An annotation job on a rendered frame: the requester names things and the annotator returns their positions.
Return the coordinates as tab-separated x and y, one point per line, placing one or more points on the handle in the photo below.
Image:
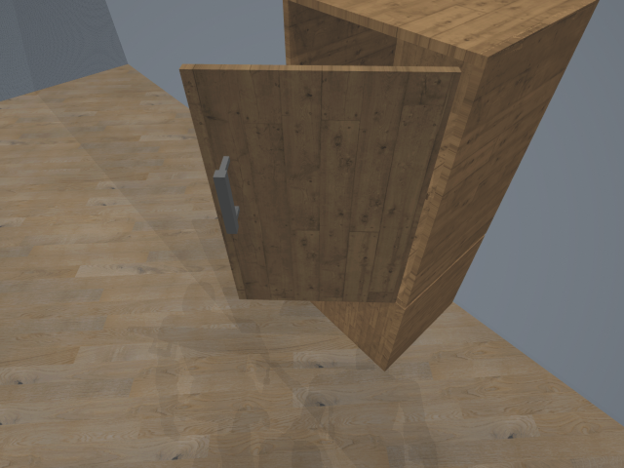
229	212

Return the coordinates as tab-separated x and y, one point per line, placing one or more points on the cupboard door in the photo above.
330	166

